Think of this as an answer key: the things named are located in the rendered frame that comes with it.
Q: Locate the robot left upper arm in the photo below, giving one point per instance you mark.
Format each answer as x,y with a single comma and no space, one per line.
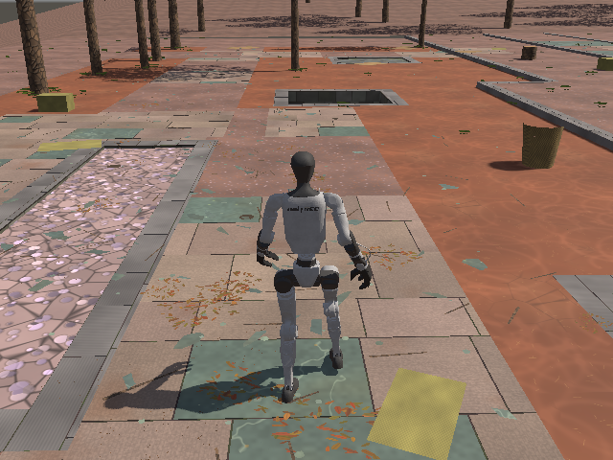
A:
273,204

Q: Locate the robot right hand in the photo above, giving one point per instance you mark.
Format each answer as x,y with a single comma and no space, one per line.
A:
365,274

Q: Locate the robot thigh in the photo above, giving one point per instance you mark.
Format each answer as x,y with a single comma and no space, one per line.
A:
329,280
283,283

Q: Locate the robot left forearm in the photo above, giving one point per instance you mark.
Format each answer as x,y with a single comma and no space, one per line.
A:
262,248

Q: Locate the left robot thigh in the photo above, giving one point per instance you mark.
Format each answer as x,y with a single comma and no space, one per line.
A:
283,283

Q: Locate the right robot thigh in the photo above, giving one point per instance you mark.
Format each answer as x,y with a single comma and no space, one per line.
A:
329,280

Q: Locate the robot right forearm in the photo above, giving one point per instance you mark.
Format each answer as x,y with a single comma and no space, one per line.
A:
355,254

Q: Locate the robot left hand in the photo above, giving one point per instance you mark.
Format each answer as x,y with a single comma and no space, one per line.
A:
269,254

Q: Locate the robot right upper arm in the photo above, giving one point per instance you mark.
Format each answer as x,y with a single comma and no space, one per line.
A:
335,203

